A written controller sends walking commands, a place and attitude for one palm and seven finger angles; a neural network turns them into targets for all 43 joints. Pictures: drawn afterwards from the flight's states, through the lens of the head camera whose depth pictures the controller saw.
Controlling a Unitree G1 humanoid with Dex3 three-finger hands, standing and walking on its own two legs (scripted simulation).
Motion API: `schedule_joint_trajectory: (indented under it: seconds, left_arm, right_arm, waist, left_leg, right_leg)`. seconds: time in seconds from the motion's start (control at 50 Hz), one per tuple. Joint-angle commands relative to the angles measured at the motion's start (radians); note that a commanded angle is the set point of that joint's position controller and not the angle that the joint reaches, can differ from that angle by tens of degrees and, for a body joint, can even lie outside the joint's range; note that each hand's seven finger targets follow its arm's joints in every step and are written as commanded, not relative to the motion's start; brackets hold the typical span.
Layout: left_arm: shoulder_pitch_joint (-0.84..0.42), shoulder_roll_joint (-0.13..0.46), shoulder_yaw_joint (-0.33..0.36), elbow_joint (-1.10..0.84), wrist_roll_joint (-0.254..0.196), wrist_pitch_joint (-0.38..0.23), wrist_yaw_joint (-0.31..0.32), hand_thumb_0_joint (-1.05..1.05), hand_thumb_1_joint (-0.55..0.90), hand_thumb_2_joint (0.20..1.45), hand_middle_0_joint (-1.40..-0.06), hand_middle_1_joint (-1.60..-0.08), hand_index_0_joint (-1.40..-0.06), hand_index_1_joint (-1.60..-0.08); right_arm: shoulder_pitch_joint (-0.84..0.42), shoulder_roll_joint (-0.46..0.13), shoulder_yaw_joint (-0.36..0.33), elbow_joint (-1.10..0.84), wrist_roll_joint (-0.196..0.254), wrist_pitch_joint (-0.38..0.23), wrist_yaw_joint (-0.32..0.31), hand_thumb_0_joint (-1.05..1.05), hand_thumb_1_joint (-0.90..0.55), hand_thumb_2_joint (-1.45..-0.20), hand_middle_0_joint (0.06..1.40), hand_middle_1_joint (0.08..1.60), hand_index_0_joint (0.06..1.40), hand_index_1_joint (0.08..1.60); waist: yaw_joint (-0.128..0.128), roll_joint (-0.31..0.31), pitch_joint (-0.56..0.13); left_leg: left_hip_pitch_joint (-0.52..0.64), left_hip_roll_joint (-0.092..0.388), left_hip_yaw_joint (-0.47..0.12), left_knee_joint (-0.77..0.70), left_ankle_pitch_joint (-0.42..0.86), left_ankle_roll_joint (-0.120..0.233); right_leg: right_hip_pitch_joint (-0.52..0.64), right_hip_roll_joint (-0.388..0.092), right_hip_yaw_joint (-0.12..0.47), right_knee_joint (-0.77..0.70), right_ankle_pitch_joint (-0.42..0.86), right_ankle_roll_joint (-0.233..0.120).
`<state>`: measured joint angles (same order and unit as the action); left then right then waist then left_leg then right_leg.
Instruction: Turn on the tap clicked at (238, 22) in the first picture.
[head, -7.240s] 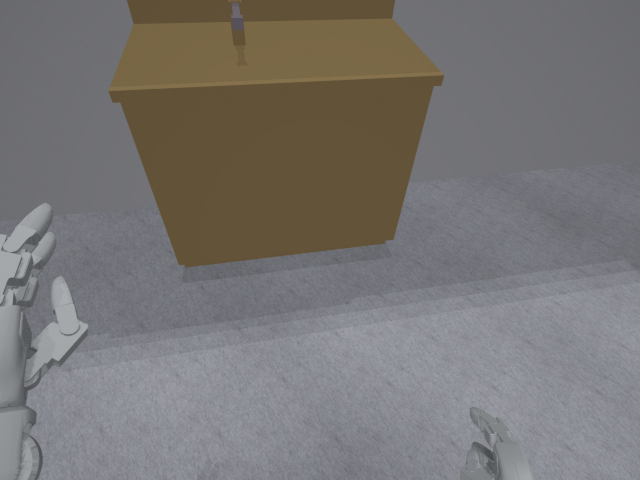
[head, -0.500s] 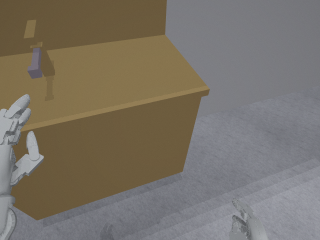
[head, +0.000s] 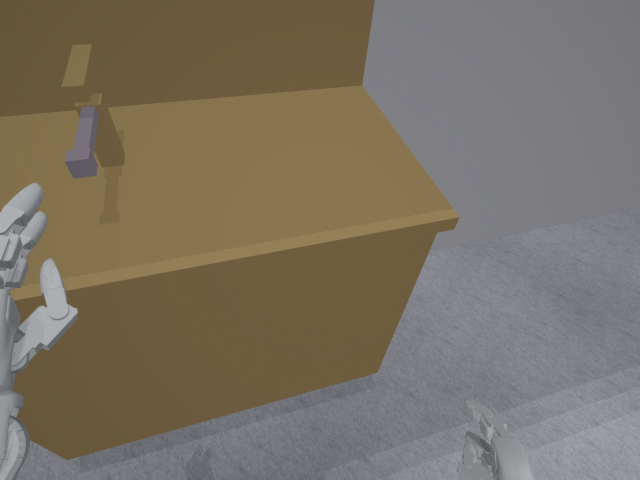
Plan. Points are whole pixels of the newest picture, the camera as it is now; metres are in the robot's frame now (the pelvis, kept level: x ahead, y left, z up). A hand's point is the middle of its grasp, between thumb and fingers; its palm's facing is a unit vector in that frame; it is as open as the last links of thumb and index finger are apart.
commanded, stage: shuffle to correct the standing spot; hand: left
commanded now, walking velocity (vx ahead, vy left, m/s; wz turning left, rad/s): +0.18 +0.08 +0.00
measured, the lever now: (81, 163) +0.45 +0.36 +0.14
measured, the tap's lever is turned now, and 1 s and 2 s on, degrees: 0 0 0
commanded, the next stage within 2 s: come to a stop and stand still in 0.38 s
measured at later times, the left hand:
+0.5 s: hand (70, 203) +0.32 +0.29 +0.20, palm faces +0.36 -0.84 -0.41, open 7.4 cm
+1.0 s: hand (85, 190) +0.34 +0.28 +0.19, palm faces +0.41 -0.83 -0.39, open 7.4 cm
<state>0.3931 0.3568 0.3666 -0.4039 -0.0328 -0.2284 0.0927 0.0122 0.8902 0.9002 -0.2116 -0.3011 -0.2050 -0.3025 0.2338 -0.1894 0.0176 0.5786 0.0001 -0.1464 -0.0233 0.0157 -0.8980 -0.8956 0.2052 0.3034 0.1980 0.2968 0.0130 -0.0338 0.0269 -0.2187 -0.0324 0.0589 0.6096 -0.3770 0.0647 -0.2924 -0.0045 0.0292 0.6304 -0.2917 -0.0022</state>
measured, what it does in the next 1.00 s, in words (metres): walks ahead: left foot, then right foot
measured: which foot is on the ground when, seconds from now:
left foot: down 0.00-0.10, up 0.12-0.24, down 0.26-1.00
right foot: down 0.00-0.26, up 0.28-0.60, down 0.62-1.00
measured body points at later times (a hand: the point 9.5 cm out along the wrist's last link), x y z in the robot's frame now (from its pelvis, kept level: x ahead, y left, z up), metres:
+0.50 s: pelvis +0.09 +0.05 +0.01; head +0.12 +0.06 +0.46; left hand +0.29 +0.33 +0.22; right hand +0.26 -0.15 -0.08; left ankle +0.11 +0.12 -0.73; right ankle +0.13 -0.06 -0.67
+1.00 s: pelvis +0.13 +0.04 +0.01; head +0.14 +0.05 +0.46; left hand +0.32 +0.33 +0.21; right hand +0.32 -0.18 -0.05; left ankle +0.11 +0.13 -0.73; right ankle +0.15 -0.05 -0.73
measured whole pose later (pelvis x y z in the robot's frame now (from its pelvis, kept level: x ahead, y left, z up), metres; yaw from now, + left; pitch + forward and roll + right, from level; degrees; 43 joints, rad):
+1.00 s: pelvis +0.13 +0.04 +0.01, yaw +0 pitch -1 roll -1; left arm 0.45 0.39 0.37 -0.53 -0.05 -0.18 0.14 0.01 0.89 0.90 -0.21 -0.30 -0.21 -0.30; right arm 0.17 -0.18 0.02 0.54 0.00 -0.09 -0.04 0.01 -0.90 -0.90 0.20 0.30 0.20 0.30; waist 0.00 0.00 0.04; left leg -0.20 -0.01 0.05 0.52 -0.30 0.04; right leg -0.22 0.03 -0.08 0.46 -0.22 -0.05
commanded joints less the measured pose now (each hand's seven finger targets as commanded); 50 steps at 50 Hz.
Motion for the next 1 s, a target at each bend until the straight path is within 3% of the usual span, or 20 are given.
schedule_joint_trajectory:
  seconds: [0.0, 0.02, 0.06, 0.08, 0.1, 0.14, 0.2, 0.22, 0.24, 0.28, 0.38, 0.52, 0.58, 0.64, 0.68, 0.74, 0.8, 0.88, 0.94, 0.98]
  left_arm:
    - [-0.114, 0.174, 0.109, -0.290, -0.001, -0.077, 0.029, 0.000, 0.900, 0.900, -0.200, -0.300, -0.200, -0.300]
    - [-0.097, 0.184, 0.119, -0.279, -0.001, -0.073, 0.033, 0.000, 0.900, 0.900, -0.200, -0.300, -0.200, -0.300]
    - [-0.061, 0.201, 0.133, -0.252, -0.008, -0.070, 0.045, 0.000, 0.900, 0.900, -0.200, -0.300, -0.200, -0.300]
    - [-0.063, 0.193, 0.136, -0.249, -0.010, -0.083, 0.051, 0.000, 0.900, 0.900, -0.200, -0.300, -0.200, -0.300]
    - [-0.050, 0.204, 0.150, -0.254, -0.016, -0.096, 0.055, 0.000, 0.900, 0.900, -0.200, -0.300, -0.200, -0.300]
    - [-0.043, 0.197, 0.149, -0.307, -0.009, -0.101, 0.055, 0.000, 0.900, 0.900, -0.200, -0.300, -0.200, -0.300]
    - [-0.107, 0.193, 0.142, -0.354, -0.013, -0.091, 0.049, 0.000, 0.900, 0.900, -0.200, -0.300, -0.200, -0.300]
    - [-0.116, 0.195, 0.150, -0.380, -0.019, -0.091, 0.046, 0.000, 0.900, 0.900, -0.200, -0.300, -0.200, -0.300]
    - [-0.127, 0.194, 0.150, -0.410, -0.028, -0.092, 0.046, 0.000, 0.900, 0.900, -0.200, -0.300, -0.200, -0.300]
    - [-0.164, 0.212, 0.154, -0.373, -0.016, -0.083, 0.041, 0.000, 0.900, 0.900, -0.200, -0.300, -0.200, -0.300]
    - [-0.025, 0.174, 0.133, -0.376, -0.008, -0.067, 0.022, 0.000, 0.900, 0.900, -0.200, -0.300, -0.200, -0.300]
    - [0.034, 0.180, 0.161, -0.189, -0.012, -0.025, 0.041, 0.000, 0.900, 0.900, -0.200, -0.300, -0.200, -0.300]
    - [-0.071, 0.195, 0.142, -0.208, -0.003, -0.026, 0.052, 0.000, 0.900, 0.900, -0.200, -0.300, -0.200, -0.300]
    - [-0.104, 0.159, 0.079, -0.262, -0.012, -0.014, 0.061, 0.000, 0.900, 0.900, -0.200, -0.300, -0.200, -0.300]
    - [-0.082, 0.175, 0.101, -0.300, -0.006, -0.015, 0.084, 0.000, 0.900, 0.900, -0.200, -0.300, -0.200, -0.300]
    - [-0.035, 0.209, 0.139, -0.382, -0.007, -0.017, 0.096, 0.000, 0.900, 0.900, -0.200, -0.300, -0.200, -0.300]
    - [-0.007, 0.189, 0.124, -0.397, -0.006, -0.023, 0.082, 0.000, 0.900, 0.900, -0.200, -0.300, -0.200, -0.300]
    - [0.035, 0.155, 0.106, -0.339, -0.009, -0.004, 0.071, 0.000, 0.900, 0.900, -0.200, -0.300, -0.200, -0.300]
    - [0.069, 0.153, 0.114, -0.276, -0.019, 0.010, 0.066, 0.000, 0.900, 0.900, -0.200, -0.300, -0.200, -0.300]
    - [0.047, 0.121, 0.078, -0.257, -0.035, 0.016, 0.067, 0.000, 0.900, 0.900, -0.200, -0.300, -0.200, -0.300]
  right_arm:
    - [-0.075, -0.130, -0.053, -0.160, 0.005, -0.045, 0.001, 0.000, -0.900, -0.900, 0.200, 0.300, 0.200, 0.300]
    - [-0.077, -0.134, -0.060, -0.162, 0.011, -0.038, 0.006, 0.000, -0.900, -0.900, 0.200, 0.300, 0.200, 0.300]
    - [-0.086, -0.134, -0.071, -0.162, 0.020, -0.028, 0.009, 0.000, -0.900, -0.900, 0.200, 0.300, 0.200, 0.300]
    - [-0.098, -0.130, -0.076, -0.159, 0.027, -0.026, 0.017, 0.000, -0.900, -0.900, 0.200, 0.300, 0.200, 0.300]
    - [-0.095, -0.134, -0.070, -0.149, 0.025, -0.019, 0.019, 0.000, -0.900, -0.900, 0.200, 0.300, 0.200, 0.300]
    - [-0.122, -0.121, -0.060, -0.146, 0.020, -0.001, 0.027, 0.000, -0.900, -0.900, 0.200, 0.300, 0.200, 0.300]
    - [-0.091, -0.096, -0.060, -0.120, 0.018, 0.000, 0.016, 0.000, -0.900, -0.900, 0.200, 0.300, 0.200, 0.300]
    - [-0.084, -0.126, -0.081, -0.130, 0.023, -0.005, 0.006, 0.000, -0.900, -0.900, 0.200, 0.300, 0.200, 0.300]
    - [-0.104, -0.148, -0.095, -0.155, 0.025, -0.011, 0.002, 0.000, -0.900, -0.900, 0.200, 0.300, 0.200, 0.300]
    - [-0.095, -0.127, -0.083, -0.146, 0.004, -0.021, 0.014, 0.000, -0.900, -0.900, 0.200, 0.300, 0.200, 0.300]
    - [-0.083, -0.123, -0.077, -0.127, 0.011, -0.031, 0.017, 0.000, -0.900, -0.900, 0.200, 0.300, 0.200, 0.300]
    - [-0.086, -0.122, -0.040, -0.136, 0.012, -0.007, -0.025, 0.000, -0.900, -0.900, 0.200, 0.300, 0.200, 0.300]
    - [-0.087, -0.111, -0.030, -0.138, 0.004, -0.012, -0.034, 0.000, -0.900, -0.900, 0.200, 0.300, 0.200, 0.300]
    - [-0.091, -0.120, -0.049, -0.135, 0.016, -0.016, -0.019, 0.000, -0.900, -0.900, 0.200, 0.300, 0.200, 0.300]
    - [-0.104, -0.105, -0.034, -0.129, 0.008, -0.008, -0.030, 0.000, -0.900, -0.900, 0.200, 0.300, 0.200, 0.300]
    - [-0.145, -0.120, -0.036, -0.138, 0.000, 0.004, -0.047, 0.000, -0.900, -0.900, 0.200, 0.300, 0.200, 0.300]
    - [-0.122, -0.105, -0.042, -0.161, -0.009, 0.009, -0.037, 0.000, -0.900, -0.900, 0.200, 0.300, 0.200, 0.300]
    - [-0.090, -0.114, -0.054, -0.167, -0.009, 0.010, -0.018, 0.000, -0.900, -0.900, 0.200, 0.300, 0.200, 0.300]
    - [-0.121, -0.121, -0.045, -0.182, 0.006, 0.022, -0.025, 0.000, -0.900, -0.900, 0.200, 0.300, 0.200, 0.300]
    - [-0.094, -0.136, -0.058, -0.177, 0.015, 0.024, -0.030, 0.000, -0.900, -0.900, 0.200, 0.300, 0.200, 0.300]
  waist:
    - [-0.002, 0.151, -0.141]
    - [0.005, 0.095, -0.169]
    - [0.021, -0.171, -0.193]
    - [0.040, -0.180, -0.164]
    - [0.053, -0.105, -0.106]
    - [0.034, -0.008, -0.058]
    - [-0.028, 0.063, -0.131]
    - [-0.041, 0.217, -0.181]
    - [-0.037, 0.440, -0.200]
    - [-0.044, 0.254, -0.160]
    - [-0.014, 0.195, -0.125]
    - [0.000, 0.101, -0.123]
    - [-0.014, 0.001, -0.141]
    - [-0.015, -0.158, -0.162]
    - [-0.009, -0.083, -0.157]
    - [0.005, 0.135, -0.190]
    - [0.004, 0.275, -0.182]
    - [-0.007, 0.212, -0.155]
    - [-0.004, 0.116, -0.178]
    - [-0.015, 0.015, -0.198]
  left_leg:
    - [0.091, 0.158, -0.144, -0.069, 0.555, -0.003]
    - [-0.003, 0.124, -0.093, 0.036, 0.590, -0.023]
    - [-0.318, 0.013, 0.015, 0.411, 0.442, -0.063]
    - [-0.518, -0.010, -0.005, 0.564, -0.026, -0.065]
    - [-0.590, 0.059, -0.119, 0.584, -0.199, -0.046]
    - [-0.521, 0.135, -0.161, 0.374, -0.178, -0.026]
    - [0.089, 0.001, 0.060, -0.041, 0.263, -0.056]
    - [0.270, 0.090, -0.112, -0.106, 0.283, 0.001]
    - [0.325, 0.322, -0.433, -0.220, 0.343, 0.117]
    - [0.243, 0.370, -0.589, -0.263, 0.452, 0.200]
    - [0.122, 0.281, -0.294, -0.251, 0.466, 0.171]
    - [-0.118, 0.226, -0.134, -0.227, 0.214, 0.044]
    - [-0.233, 0.112, -0.066, -0.045, 0.136, -0.043]
    - [-0.097, 0.040, -0.047, 0.048, 0.134, -0.092]
    - [-0.065, 0.047, -0.062, -0.054, 0.140, -0.085]
    - [0.056, 0.118, -0.142, -0.185, 0.606, -0.107]
    - [0.190, 0.220, -0.199, -0.224, 1.074, -0.133]
    - [0.214, 0.221, -0.151, -0.159, 1.058, -0.119]
    - [-0.002, 0.162, -0.104, -0.104, 0.738, -0.125]
    - [-0.020, 0.095, -0.091, -0.070, 0.445, -0.113]
  right_leg:
    - [0.059, -0.002, -0.080, -0.041, 0.195, -0.048]
    - [0.195, -0.022, -0.038, -0.074, 0.334, -0.074]
    - [0.443, -0.213, 0.253, -0.114, 0.615, -0.207]
    - [0.552, -0.324, 0.395, -0.137, 0.732, -0.296]
    - [0.507, -0.388, 0.426, -0.155, 0.691, -0.291]
    - [0.380, -0.363, 0.341, -0.120, 0.559, -0.237]
    - [0.016, -0.126, -0.020, 0.026, 0.288, -0.091]
    - [-0.128, -0.054, -0.063, 0.244, 0.152, -0.037]
    - [-0.265, 0.032, -0.085, 0.532, -0.257, 0.009]
    - [-0.364, 0.008, 0.006, 0.733, -0.261, -0.012]
    - [-0.346, -0.061, -0.036, 0.548, -0.112, -0.009]
    - [0.121, 0.002, -0.169, -0.076, 0.060, 0.006]
    - [0.291, -0.127, 0.060, -0.202, 0.245, -0.063]
    - [0.166, -0.278, 0.242, -0.239, 0.432, -0.163]
    - [0.162, -0.265, 0.156, -0.215, 0.422, -0.143]
    - [0.133, -0.085, -0.017, -0.079, 0.399, -0.055]
    - [-0.009, -0.002, -0.078, 0.034, -0.009, -0.020]
    - [0.021, 0.010, -0.092, -0.117, 0.032, -0.036]
    - [0.279, -0.029, -0.043, -0.241, 0.445, -0.055]
    - [0.240, -0.125, 0.101, -0.229, 0.566, -0.111]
